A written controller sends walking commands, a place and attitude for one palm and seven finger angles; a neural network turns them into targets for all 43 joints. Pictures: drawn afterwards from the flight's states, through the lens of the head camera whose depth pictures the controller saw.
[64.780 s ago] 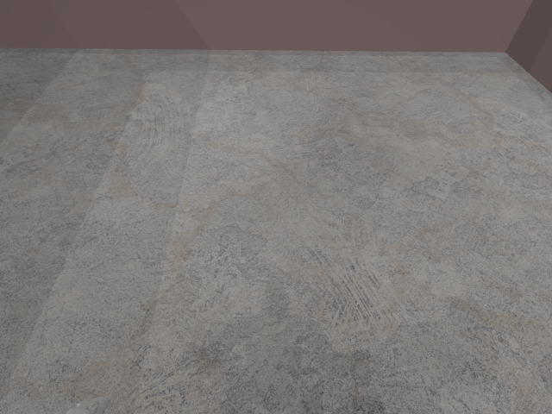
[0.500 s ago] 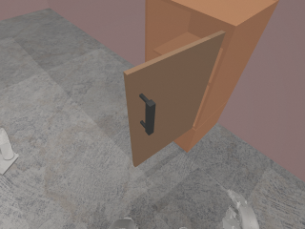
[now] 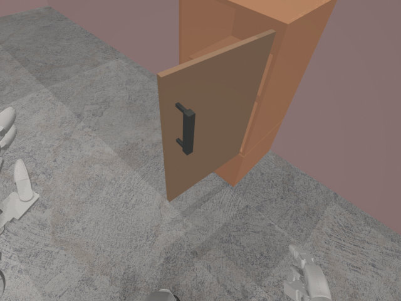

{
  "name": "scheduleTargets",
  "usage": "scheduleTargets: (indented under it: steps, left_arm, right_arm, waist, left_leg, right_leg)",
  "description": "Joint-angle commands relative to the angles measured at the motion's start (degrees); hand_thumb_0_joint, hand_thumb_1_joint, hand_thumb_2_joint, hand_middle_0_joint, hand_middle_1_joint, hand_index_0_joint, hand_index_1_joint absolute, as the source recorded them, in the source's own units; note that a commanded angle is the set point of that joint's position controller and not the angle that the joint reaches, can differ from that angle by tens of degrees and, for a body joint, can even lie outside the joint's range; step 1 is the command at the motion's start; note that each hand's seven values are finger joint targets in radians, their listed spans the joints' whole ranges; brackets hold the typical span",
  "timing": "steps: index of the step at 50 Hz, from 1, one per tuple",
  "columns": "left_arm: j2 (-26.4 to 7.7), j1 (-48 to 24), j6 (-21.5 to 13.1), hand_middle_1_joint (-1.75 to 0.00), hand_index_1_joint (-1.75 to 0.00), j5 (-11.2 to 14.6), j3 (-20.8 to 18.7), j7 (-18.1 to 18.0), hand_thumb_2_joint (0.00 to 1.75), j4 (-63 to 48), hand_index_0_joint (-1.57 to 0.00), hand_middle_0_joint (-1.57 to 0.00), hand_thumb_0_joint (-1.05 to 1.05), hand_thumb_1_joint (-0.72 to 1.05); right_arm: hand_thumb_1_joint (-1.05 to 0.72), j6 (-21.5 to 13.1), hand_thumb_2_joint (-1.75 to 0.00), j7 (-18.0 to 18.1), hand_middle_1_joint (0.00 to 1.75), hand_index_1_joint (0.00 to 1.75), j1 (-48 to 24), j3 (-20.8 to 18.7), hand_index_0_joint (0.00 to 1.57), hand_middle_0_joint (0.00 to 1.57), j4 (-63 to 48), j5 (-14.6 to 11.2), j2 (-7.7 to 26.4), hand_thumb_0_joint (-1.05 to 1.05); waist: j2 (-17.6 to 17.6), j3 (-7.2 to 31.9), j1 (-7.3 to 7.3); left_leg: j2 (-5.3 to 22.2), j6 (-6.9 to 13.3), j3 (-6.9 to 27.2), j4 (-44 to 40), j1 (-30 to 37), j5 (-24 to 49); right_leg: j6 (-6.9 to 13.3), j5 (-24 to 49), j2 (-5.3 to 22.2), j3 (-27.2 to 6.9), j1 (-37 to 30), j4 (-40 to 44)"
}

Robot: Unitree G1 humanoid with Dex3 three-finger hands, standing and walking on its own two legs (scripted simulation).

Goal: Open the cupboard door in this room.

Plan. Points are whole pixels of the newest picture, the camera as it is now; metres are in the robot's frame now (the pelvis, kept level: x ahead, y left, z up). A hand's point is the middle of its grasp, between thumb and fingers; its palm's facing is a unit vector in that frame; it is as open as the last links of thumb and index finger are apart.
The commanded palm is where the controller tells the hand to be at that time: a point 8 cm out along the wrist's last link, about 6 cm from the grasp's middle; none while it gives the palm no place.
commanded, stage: stop stepping back and stand still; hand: left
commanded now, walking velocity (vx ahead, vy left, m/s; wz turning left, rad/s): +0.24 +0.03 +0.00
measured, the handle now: (183, 129) +0.54 +0.11 -0.02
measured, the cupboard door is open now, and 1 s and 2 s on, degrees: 83 83 83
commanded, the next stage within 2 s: let the arm hang, fingers relaxed in 0.72 s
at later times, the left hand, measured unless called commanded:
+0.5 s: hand out of the picture +0.13 +0.26 +0.17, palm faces +0.46 -0.80 -0.39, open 7.4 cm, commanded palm +0.07 +0.30 +0.19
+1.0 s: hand out of the picture +0.09 +0.22 -0.08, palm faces +0.06 -0.93 -0.36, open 7.4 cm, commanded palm none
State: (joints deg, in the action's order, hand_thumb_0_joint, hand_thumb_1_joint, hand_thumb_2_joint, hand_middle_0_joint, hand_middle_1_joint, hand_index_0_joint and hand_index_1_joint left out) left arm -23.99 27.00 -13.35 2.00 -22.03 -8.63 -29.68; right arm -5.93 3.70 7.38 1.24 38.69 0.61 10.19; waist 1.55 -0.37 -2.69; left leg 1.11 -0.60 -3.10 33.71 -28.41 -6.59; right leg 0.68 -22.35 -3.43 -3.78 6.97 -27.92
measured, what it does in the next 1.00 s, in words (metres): steps on the spot: left foot, then left foot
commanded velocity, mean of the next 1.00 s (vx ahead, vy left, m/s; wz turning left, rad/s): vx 0.09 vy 0.00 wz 0.00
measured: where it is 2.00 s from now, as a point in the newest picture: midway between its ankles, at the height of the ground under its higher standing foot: outside the picture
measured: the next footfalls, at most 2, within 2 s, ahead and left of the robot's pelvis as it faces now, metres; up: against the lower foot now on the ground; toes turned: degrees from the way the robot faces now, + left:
left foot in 0.02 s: +0.13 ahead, +0.09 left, +0.00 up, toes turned +2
left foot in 0.42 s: +0.00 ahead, +0.12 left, +0.00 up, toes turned +0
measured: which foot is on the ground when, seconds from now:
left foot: up 0.00-0.00, down 0.02-0.22, up 0.24-0.40, down 0.42-1.00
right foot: down 0.00-1.00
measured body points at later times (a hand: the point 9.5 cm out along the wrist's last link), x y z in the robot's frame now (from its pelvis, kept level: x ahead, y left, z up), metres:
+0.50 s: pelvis -0.07 +0.00 +0.01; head -0.09 +0.01 +0.45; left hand +0.10 +0.30 +0.19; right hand +0.04 -0.26 -0.09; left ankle -0.04 +0.12 -0.73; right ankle -0.06 -0.09 -0.73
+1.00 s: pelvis -0.08 +0.00 +0.00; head -0.07 -0.02 +0.45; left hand +0.09 +0.27 -0.06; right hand +0.06 -0.27 -0.12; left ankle -0.04 +0.12 -0.73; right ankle -0.06 -0.09 -0.73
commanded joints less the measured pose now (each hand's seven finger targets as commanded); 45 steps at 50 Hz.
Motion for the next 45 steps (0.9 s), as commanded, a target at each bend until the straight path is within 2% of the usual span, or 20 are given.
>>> scheduleTargets:
  steps: [1, 2, 4, 8, 9, 10, 11, 12, 13, 15, 18, 22, 27, 32, 36, 38, 40, 41, 42, 45]
  left_arm:
    - [-13.6, 0.76, -1.07, -0.3, -0.3, 1.78, -9.8, 0.91, 0.9, -10.79, -0.2, -0.2, 0.0, 0.9]
    - [-11.53, 6.39, -1.16, -0.3, -0.3, 2.13, -9.69, 1.01, 0.9, -7.75, -0.2, -0.2, 0.0, 0.9]
    - [-12.0, 7.4, -0.96, -0.3, -0.3, 2.26, -11.05, 0.17, 0.9, -13.21, -0.2, -0.2, 0.0, 0.9]
    - [-11.25, 12.79, 0.61, -0.3, -0.3, 1.93, -10.84, -1.08, 0.9, -13.5, -0.2, -0.2, 0.0, 0.9]
    - [-12.34, 12.68, 0.67, -0.3, -0.3, 1.61, -11.4, -1.18, 0.9, -13.54, -0.2, -0.2, 0.0, 0.9]
    - [-13.23, 11.85, 0.68, -0.3, -0.3, 1.24, -11.71, -1.22, 0.9, -13.28, -0.2, -0.2, 0.0, 0.9]
    - [-15.52, 9.46, 0.0, -0.3, -0.3, 1.61, -13.8, -1.52, 0.9, -14.22, -0.2, -0.2, 0.0, 0.9]
    - [-13.76, 6.06, 0.29, -0.3, -0.3, 1.13, -11.67, -1.74, 0.9, -13.61, -0.2, -0.2, 0.0, 0.9]
    - [-11.89, 4.06, 0.49, -0.3, -0.3, 0.52, -10.6, -1.84, 0.9, -9.84, -0.2, -0.2, 0.0, 0.9]
    - [-10.27, -0.37, 0.03, -0.3, -0.3, -0.31, -8.19, -2.19, 0.9, -5.4, -0.2, -0.2, 0.0, 0.9]
    - [-9.49, -3.75, -0.7, -0.3, -0.3, -1.28, -6.18, -2.33, 0.9, -4.39, -0.2, -0.2, 0.0, 0.9]
    - [-10.64, -1.39, -1.86, -0.3, -0.3, -0.84, -7.5, -2.06, 0.9, -8.98, -0.2, -0.2, 0.0, 0.9]
    - [-9.55, -0.32, -1.96, -0.3, -0.3, -1.54, -8.14, -1.77, 0.9, -9.07, -0.2, -0.2, 0.0, 0.9]
    - [-8.9, 3.17, -1.2, -0.3, -0.3, -1.0, -8.39, -1.64, 0.9, -6.81, -0.2, -0.2, 0.0, 0.9]
    - [-9.31, 2.99, -0.5, -0.3, -0.3, 0.0, -8.02, -1.42, 0.9, -6.05, -0.2, -0.2, 0.0, 0.9]
    - [-8.64, 0.76, -0.24, -0.3, -0.3, -0.05, -6.78, -1.49, 0.9, -6.33, -0.2, -0.2, 0.0, 0.9]
    - [-9.31, -0.08, -0.28, -0.3, -0.3, -0.05, -7.11, -1.55, 0.9, -6.44, -0.2, -0.2, 0.0, 0.9]
    - [1.64, -5.1, 6.29, -0.3, -0.3, -3.45, 17.07, 6.35, 0.9, 37.07, -0.2, -0.2, 0.0, 0.9]
    - [2.65, -3.26, 11.38, -0.3, -0.3, -4.19, 14.75, 8.3, 0.9, 38.25, -0.2, -0.2, 0.0, 0.9]
    - [3.8, -6.61, 12.81, -0.3, -0.3, -4.13, 15.86, 8.72, 0.9, 45.59, -0.2, -0.2, 0.0, 0.9]
  right_arm:
    - [-0.9, -2.73, -0.9, 1.25, 0.3, 0.3, -2.64, -3.68, 0.2, 0.2, -11.3, -1.63, 9.48, 0.0]
    - [-0.9, -3.37, -0.9, 0.29, 0.3, 0.3, -1.1, -3.95, 0.2, 0.2, -11.76, -0.78, 8.99, 0.0]
    - [-0.9, -4.42, -0.9, 0.02, 0.3, 0.3, -0.97, -3.61, 0.2, 0.2, -12.2, 0.36, 8.19, 0.0]
    - [-0.9, -3.12, -0.9, 0.73, 0.3, 0.3, -1.99, -3.19, 0.2, 0.2, -14.11, 0.09, 8.82, 0.0]
    - [-0.9, -2.72, -0.9, 0.95, 0.3, 0.3, -1.89, -3.22, 0.2, 0.2, -14.24, 0.2, 8.52, 0.0]
    - [-0.9, -2.15, -0.9, 1.01, 0.3, 0.3, -1.37, -3.52, 0.2, 0.2, -14.05, 0.51, 8.21, 0.0]
    - [-0.9, -1.68, -0.9, 1.02, 0.3, 0.3, -0.7, -3.9, 0.2, 0.2, -12.83, 1.15, 8.77, 0.0]
    - [-0.9, -1.81, -0.9, 1.14, 0.3, 0.3, 0.24, -3.79, 0.2, 0.2, -11.69, 0.74, 8.08, 0.0]
    - [-0.9, -1.98, -0.9, 1.34, 0.3, 0.3, 1.96, -4.01, 0.2, 0.2, -9.9, 0.59, 8.05, 0.0]
    - [-0.9, -2.72, -0.9, 1.86, 0.3, 0.3, 2.22, -3.38, 0.2, 0.2, -8.92, 0.16, 8.16, 0.0]
    - [-0.9, -4.87, -0.9, 2.85, 0.3, 0.3, 1.18, -3.4, 0.2, 0.2, -8.11, -0.17, 8.74, 0.0]
    - [-0.9, -6.24, -0.9, 2.5, 0.3, 0.3, 1.1, -3.94, 0.2, 0.2, -9.48, -0.6, 10.14, 0.0]
    - [-0.9, -6.14, -0.9, 1.76, 0.3, 0.3, 0.62, -2.65, 0.2, 0.2, -9.53, -0.28, 8.88, 0.0]
    - [-0.9, -5.74, -0.9, 1.1, 0.3, 0.3, 0.88, -2.75, 0.2, 0.2, -10.04, -0.26, 8.42, 0.0]
    - [-0.9, -4.81, -0.9, 0.44, 0.3, 0.3, 1.68, -3.22, 0.2, 0.2, -9.24, -0.17, 8.05, 0.0]
    - [-0.9, -4.37, -0.9, 0.29, 0.3, 0.3, 1.56, -2.93, 0.2, 0.2, -8.91, -0.38, 7.64, 0.0]
    - [-0.9, -4.21, -0.9, 0.61, 0.3, 0.3, 0.61, -2.79, 0.2, 0.2, -9.14, -0.45, 7.88, 0.0]
    - [-0.9, -7.46, -0.9, -4.31, 0.3, 0.3, -0.92, -6.32, 0.2, 0.2, 4.86, 0.28, 15.07, 0.0]
    - [-0.9, -1.84, -0.9, -4.39, 0.3, 0.3, 3.25, -6.4, 0.2, 0.2, 4.17, -0.04, 15.69, 0.0]
    - [-0.9, 2.0, -0.9, -3.53, 0.3, 0.3, 1.36, -4.52, 0.2, 0.2, 2.3, 0.85, 13.62, 0.0]
  waist:
    - [-12.02, 14.24, 2.36]
    - [-14.09, 15.37, 1.36]
    - [-15.14, 10.93, 1.83]
    - [-16.63, 5.29, 2.74]
    - [-12.77, 4.05, 3.29]
    - [-4.82, 3.59, 3.77]
    - [2.74, 4.43, 3.81]
    - [8.37, 2.2, 3.2]
    - [8.49, 1.11, 3.97]
    - [3.89, 0.83, 4.77]
    - [0.09, -0.35, 3.72]
    - [-5.55, 2.58, 2.57]
    - [-10.19, -1.59, 3.15]
    - [-7.71, 1.48, 3.11]
    - [2.58, 3.41, 3.57]
    - [2.42, 3.39, 3.94]
    - [0.16, 3.35, 3.53]
    - [-3.54, 0.76, 6.51]
    - [-6.46, 1.68, 4.66]
    - [1.06, 2.82, 2.24]
  left_leg:
    - [8.99, 4.87, 10.17, -12.63, 30.22, 34.73]
    - [13.96, 7.36, 15.6, -16.98, 28.16, 22.75]
    - [14.31, 7.68, 17.65, -25.58, 15.17, -14.14]
    - [6.72, 1.97, 6.83, -26.19, -1.22, -30.94]
    - [4.18, 1.12, 4.66, -20.91, -1.38, -28.54]
    - [0.15, -0.27, 1.58, -8.97, 3.87, -22.47]
    - [-1.89, -1.26, 1.99, 6.3, 12.08, -15.15]
    - [-1.89, -1.21, 4.26, 16.35, 9.52, -13.12]
    - [-0.91, -1.14, 4.84, 21.61, 6.85, -12.99]
    - [0.9, -0.13, 3.77, 15.17, 7.58, -13.09]
    - [0.16, 1.87, 1.26, -2.71, 14.12, -12.26]
    - [5.29, 3.97, 7.17, -11.6, 15.56, -7.91]
    - [10.25, 4.95, 14.27, -23.43, 3.3, -28.76]
    - [7.06, 3.72, 8.23, -17.23, 4.42, -23.8]
    - [1.04, 1.53, 2.5, -1.78, 11.28, -11.48]
    - [0.6, 1.24, 3.1, -1.23, 12.97, -8.35]
    - [1.19, 1.46, 3.83, -5.39, 15.74, -6.1]
    - [4.99, 1.74, 6.67, 1.97, 15.11, 7.05]
    - [6.15, 2.8, 8.97, -2.54, 12.85, 11.61]
    - [7.88, 6.48, 13.78, -6.53, 3.8, 6.98]
  right_leg:
    - [-2.65, 12.77, 0.18, 3.72, 10.86, -14.18]
    - [-1.56, -10.28, -1.39, 1.57, 12.63, -18.32]
    - [-0.35, -9.22, -0.17, 1.77, 8.34, -18.67]
    - [0.72, -2.65, -1.67, 9.3, -5.72, -0.89]
    - [1.21, -2.84, 0.44, 7.11, -4.45, 4.72]
    - [3.41, -8.35, 6.13, -0.57, 3.89, 13.18]
    - [7.11, -15.36, 16.16, -12.97, 17.66, 21.06]
    - [9.35, -20.17, 21.05, -19.97, 22.01, 22.99]
    - [9.3, -19.64, 20.69, -18.29, 22.4, 21.9]
    - [5.86, -11.79, 16.53, -9.54, 18.97, 17.43]
    - [4.56, -6.48, 14.21, -7.27, 15.03, 13.73]
    - [0.54, 5.87, 6.91, -2.8, 7.37, 5.7]
    - [-0.96, 3.31, 2.53, 4.42, 2.93, -2.27]
    - [0.0, 4.7, 3.62, 2.54, 0.95, 2.59]
    - [3.43, 1.53, 11.3, -9.85, 8.69, 13.37]
    - [4.14, 4.96, 12.45, -8.76, 8.81, 13.24]
    - [2.49, 6.51, 10.41, -5.42, 8.97, 11.94]
    - [2.94, 15.03, 11.33, 2.63, 17.38, -0.38]
    - [2.17, 18.45, 9.11, 1.82, 15.22, -3.55]
    - [1.49, 13.08, 6.15, 3.55, 6.74, -6.74]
